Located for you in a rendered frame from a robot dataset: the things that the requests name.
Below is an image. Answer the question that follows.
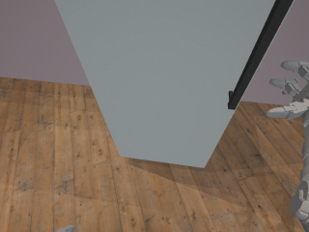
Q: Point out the fridge door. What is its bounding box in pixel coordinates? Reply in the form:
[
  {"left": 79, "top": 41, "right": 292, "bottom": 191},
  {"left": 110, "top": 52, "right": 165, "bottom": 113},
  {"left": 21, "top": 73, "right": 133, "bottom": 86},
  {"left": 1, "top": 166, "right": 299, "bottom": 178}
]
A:
[{"left": 54, "top": 0, "right": 295, "bottom": 168}]

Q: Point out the handle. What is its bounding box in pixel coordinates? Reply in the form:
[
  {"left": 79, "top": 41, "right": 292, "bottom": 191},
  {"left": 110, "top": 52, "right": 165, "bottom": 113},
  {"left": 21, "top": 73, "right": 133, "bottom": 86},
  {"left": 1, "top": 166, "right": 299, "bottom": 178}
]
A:
[{"left": 228, "top": 0, "right": 294, "bottom": 110}]

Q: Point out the robot right upper arm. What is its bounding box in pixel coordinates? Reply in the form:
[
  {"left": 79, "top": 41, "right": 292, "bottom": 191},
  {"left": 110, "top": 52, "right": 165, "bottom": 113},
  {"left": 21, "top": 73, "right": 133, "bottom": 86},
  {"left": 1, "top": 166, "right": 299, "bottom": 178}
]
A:
[{"left": 290, "top": 180, "right": 309, "bottom": 232}]

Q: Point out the robot right hand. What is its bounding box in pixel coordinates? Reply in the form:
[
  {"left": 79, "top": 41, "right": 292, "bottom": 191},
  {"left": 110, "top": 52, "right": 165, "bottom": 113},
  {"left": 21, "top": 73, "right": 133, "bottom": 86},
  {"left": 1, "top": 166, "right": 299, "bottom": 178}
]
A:
[{"left": 266, "top": 60, "right": 309, "bottom": 121}]

